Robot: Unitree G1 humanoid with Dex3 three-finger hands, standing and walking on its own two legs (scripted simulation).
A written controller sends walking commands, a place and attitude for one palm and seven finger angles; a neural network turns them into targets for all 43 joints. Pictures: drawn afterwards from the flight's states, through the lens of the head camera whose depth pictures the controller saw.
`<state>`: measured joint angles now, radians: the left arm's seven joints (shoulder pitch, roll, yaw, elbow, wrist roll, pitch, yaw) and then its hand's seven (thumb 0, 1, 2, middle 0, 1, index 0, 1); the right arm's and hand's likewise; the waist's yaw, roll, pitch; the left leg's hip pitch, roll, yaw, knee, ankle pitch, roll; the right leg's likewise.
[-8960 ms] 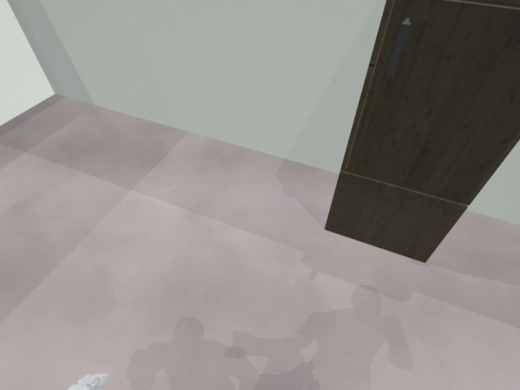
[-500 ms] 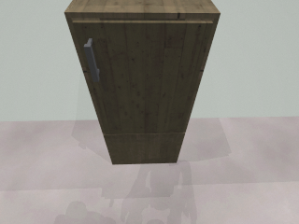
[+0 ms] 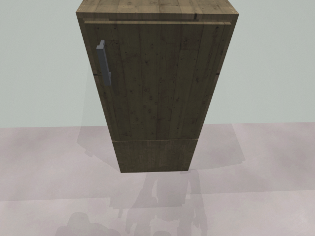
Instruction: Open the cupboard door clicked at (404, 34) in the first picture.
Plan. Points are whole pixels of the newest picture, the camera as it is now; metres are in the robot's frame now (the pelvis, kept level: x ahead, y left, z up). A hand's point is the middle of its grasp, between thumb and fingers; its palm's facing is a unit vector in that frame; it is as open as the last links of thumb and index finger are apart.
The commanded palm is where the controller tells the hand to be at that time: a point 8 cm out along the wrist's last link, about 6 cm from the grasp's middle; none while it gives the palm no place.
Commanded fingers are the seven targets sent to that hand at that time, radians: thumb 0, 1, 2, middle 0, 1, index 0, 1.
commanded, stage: come to a stop and stand still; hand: left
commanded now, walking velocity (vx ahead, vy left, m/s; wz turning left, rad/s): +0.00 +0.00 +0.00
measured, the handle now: (105, 63) +0.58 +0.21 +0.13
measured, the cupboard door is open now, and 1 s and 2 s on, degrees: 0 0 0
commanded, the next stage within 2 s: look again from close up in 0.04 s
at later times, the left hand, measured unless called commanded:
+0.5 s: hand out of the picture +0.03 +0.22 -0.17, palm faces +0.05 -0.96 -0.27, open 7.4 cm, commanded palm none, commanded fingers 0.00 0.90 0.90 -0.20 -0.30 -0.20 -0.30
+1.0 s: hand out of the picture -0.08 +0.20 -0.18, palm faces +0.06 -0.98 -0.20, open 7.4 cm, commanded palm none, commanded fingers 0.00 0.90 0.90 -0.20 -0.30 -0.20 -0.30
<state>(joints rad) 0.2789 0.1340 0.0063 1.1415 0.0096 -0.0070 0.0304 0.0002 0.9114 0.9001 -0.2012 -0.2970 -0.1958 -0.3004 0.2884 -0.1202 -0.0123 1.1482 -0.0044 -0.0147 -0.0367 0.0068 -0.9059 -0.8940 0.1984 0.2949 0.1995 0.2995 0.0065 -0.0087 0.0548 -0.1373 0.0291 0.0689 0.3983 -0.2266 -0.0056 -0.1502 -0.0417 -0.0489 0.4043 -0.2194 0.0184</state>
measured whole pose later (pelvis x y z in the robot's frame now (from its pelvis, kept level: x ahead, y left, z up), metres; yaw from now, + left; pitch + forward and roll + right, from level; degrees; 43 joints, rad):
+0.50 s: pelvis -0.03 +0.00 -0.01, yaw +1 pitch -4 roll +0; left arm 0.25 0.26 0.02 0.99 0.02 -0.01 0.02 0.00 0.91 0.90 -0.20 -0.30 -0.20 -0.30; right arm 0.22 -0.26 -0.04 0.98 -0.02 -0.01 -0.02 0.01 -0.91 -0.89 0.20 0.29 0.20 0.30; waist 0.00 0.00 -0.01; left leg -0.22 0.03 0.05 0.55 -0.26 0.00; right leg -0.21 -0.05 -0.06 0.53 -0.24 0.02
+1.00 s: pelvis -0.06 +0.01 +0.00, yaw +3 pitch -2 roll -1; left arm 0.35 0.20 0.01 1.06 0.02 0.02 0.00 0.00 0.91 0.90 -0.20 -0.30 -0.20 -0.30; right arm 0.33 -0.19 -0.02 1.07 -0.02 0.03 -0.01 0.01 -0.90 -0.89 0.20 0.30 0.20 0.30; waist -0.01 0.00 0.00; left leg -0.27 0.01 0.02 0.49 -0.24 0.02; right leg -0.26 -0.05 -0.07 0.49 -0.33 0.01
